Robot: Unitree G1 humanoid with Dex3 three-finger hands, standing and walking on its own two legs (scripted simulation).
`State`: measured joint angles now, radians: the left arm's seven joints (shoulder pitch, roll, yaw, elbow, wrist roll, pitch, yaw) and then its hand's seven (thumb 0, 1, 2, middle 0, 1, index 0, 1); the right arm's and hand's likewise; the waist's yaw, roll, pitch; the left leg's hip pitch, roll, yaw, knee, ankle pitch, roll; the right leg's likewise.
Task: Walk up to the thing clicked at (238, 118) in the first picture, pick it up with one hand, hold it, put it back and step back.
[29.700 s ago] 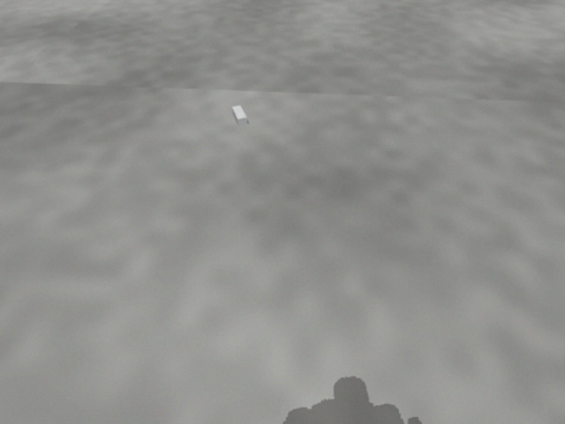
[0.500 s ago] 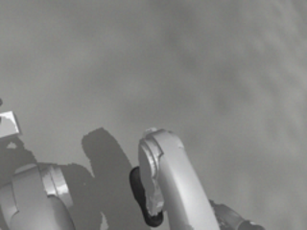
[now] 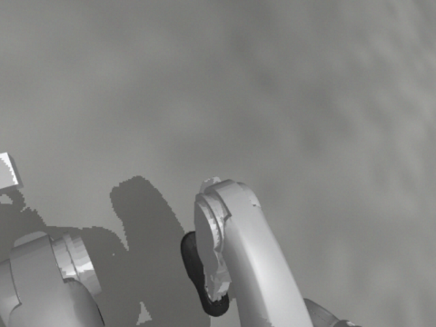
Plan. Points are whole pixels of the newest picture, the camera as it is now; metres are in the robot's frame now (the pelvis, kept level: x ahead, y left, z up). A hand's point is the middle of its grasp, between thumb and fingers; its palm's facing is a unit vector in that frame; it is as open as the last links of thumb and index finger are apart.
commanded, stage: close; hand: left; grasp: from above
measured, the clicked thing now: out of the picture +0.42 +0.30 -0.27
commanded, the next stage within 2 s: settle in 1.74 s
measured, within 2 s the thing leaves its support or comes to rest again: neither
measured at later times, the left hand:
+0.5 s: hand out of the picture +0.40 +0.31 -0.25, palm faces -0.51 -0.16 -0.85, open 13.0 cm
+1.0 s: hand out of the picture +0.41 +0.31 -0.25, palm faces -0.47 -0.16 -0.87, open 11.7 cm
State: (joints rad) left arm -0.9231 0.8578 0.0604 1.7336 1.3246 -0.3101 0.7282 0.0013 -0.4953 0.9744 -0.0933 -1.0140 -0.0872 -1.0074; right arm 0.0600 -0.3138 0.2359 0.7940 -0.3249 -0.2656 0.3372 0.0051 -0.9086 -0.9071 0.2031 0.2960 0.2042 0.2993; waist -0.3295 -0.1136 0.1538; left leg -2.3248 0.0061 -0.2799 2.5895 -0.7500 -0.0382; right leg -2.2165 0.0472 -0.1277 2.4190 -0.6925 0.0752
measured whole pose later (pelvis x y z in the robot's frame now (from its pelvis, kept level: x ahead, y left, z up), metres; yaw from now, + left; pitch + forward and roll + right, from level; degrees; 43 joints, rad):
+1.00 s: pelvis -0.01 +0.00 +0.00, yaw +0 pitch +27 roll -14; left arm -0.98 0.92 0.12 1.77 1.24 -0.19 0.66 0.00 -0.10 0.66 -0.38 -0.75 -0.39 -0.73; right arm 0.06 -0.37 0.22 0.75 -0.28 -0.32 0.33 0.00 -0.90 -0.90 0.20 0.30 0.20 0.30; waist -0.37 -0.12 0.17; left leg -2.33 0.01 -0.28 2.57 -0.72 -0.03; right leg -2.22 0.05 -0.13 2.39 -0.67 0.07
